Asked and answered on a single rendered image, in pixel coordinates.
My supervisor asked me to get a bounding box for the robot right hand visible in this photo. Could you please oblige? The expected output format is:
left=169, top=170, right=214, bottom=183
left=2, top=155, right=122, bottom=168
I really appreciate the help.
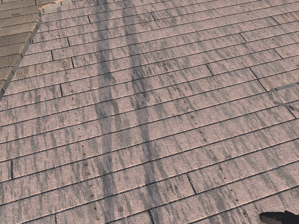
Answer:
left=259, top=210, right=299, bottom=224

